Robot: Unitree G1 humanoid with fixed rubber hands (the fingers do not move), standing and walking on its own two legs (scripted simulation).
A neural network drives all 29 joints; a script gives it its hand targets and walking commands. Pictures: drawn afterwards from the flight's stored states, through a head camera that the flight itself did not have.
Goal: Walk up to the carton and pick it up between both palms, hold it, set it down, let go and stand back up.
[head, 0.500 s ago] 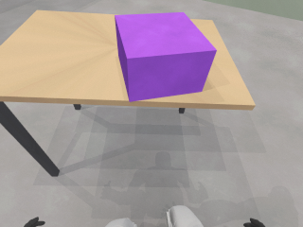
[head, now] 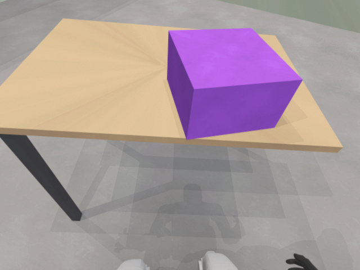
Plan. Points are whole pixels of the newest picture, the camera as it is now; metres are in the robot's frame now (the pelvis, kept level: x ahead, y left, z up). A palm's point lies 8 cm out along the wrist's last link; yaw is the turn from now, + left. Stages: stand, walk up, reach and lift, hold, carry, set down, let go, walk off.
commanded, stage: walk up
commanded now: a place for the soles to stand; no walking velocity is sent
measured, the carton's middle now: (221, 79) +0.57 -0.12 +0.12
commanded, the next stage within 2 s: none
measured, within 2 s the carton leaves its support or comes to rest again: neither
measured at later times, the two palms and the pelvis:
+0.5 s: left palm (99, 226) +0.24 +0.20 -0.14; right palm out of the picture +0.09 -0.41 -0.08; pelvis +0.09 -0.08 -0.03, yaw -7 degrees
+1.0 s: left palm (103, 221) +0.24 +0.19 -0.10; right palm (336, 254) +0.17 -0.41 -0.12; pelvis +0.09 -0.10 -0.03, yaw -5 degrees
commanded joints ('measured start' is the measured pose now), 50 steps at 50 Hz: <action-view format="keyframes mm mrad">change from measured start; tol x32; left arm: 1 -162 142 32 -132 61 -16 -48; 50 -273 290 13 21 -21 -79 1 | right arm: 1 367 -324 -177 115 -45 -68 -84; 4 -65 -504 -195 22 -28 -92 -137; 14 259 -374 -162 102 -25 -104 -150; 50 -121 -209 -109 75 -18 -21 -79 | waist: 1 -123 165 19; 50 -27 -81 -77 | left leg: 1 381 194 -409 -610 -37 -4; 4 -12 596 -950 -999 -618 286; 14 516 321 -314 -421 908 207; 20 88 202 -32 -45 865 130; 23 -473 20 -62 417 -45 36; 33 -221 61 -127 -59 2 47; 39 65 364 -587 -467 858 351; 43 -63 152 -257 -217 789 164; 47 -150 15 -83 7 27 44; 50 11 5 -107 -136 235 80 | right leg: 1 -504 139 145 445 -293 -40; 16 -484 -21 -46 251 -317 25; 20 251 53 -89 -154 -66 -27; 22 583 -219 430 -212 42 -95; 31 221 -258 345 -32 847 -258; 35 39 -197 248 90 692 -177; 39 -111 37 17 390 -366 26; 46 160 -269 461 -108 486 -199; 50 -75 -195 356 -105 154 -171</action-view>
